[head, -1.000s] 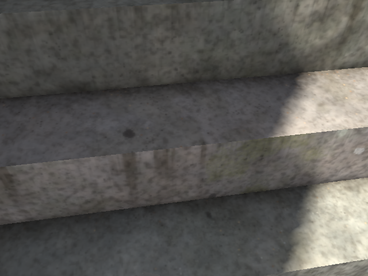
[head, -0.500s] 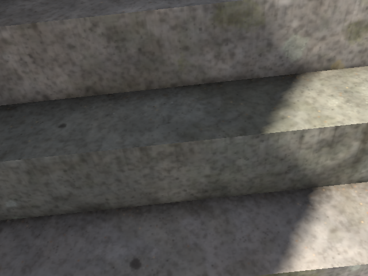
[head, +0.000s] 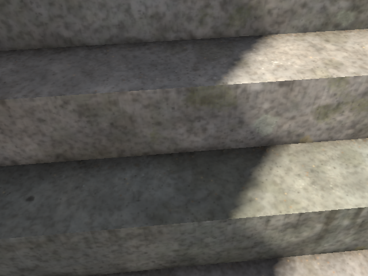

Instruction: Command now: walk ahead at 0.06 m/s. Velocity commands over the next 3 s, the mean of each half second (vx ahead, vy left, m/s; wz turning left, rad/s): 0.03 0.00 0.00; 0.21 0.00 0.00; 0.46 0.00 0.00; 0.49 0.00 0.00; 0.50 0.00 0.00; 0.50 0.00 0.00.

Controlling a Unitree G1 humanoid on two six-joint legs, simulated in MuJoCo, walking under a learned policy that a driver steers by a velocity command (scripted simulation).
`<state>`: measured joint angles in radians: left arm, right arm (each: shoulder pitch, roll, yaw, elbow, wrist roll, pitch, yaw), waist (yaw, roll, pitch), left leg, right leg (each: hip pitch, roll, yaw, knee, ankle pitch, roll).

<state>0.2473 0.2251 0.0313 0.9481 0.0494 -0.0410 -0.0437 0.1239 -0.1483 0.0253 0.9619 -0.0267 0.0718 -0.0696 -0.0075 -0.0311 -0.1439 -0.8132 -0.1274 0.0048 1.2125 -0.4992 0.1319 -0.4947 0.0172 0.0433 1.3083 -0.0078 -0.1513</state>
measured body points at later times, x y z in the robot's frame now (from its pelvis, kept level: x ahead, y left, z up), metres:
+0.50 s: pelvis +0.06 -0.09 +0.08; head +0.06 -0.11 +0.53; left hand +0.28 +0.07 +0.00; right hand +0.13 -0.35 -0.06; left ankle +0.06 +0.06 -0.59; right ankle +0.11 -0.21 -0.63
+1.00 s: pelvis +0.17 -0.11 +0.10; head +0.16 -0.11 +0.55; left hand +0.21 +0.14 -0.04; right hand +0.23 -0.35 -0.05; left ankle +0.08 +0.03 -0.56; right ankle +0.11 -0.21 -0.63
